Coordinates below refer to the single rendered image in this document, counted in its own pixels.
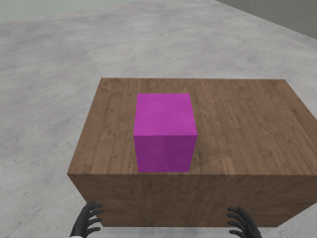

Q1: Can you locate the carton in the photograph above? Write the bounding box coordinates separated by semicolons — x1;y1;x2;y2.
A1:
133;93;198;173

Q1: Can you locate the left robot hand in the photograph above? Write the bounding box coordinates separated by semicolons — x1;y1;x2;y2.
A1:
69;200;103;238

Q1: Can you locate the pedestal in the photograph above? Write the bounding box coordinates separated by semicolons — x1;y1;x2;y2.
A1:
66;77;317;228

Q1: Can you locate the right robot hand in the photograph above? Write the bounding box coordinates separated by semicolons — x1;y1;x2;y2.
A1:
226;206;263;238

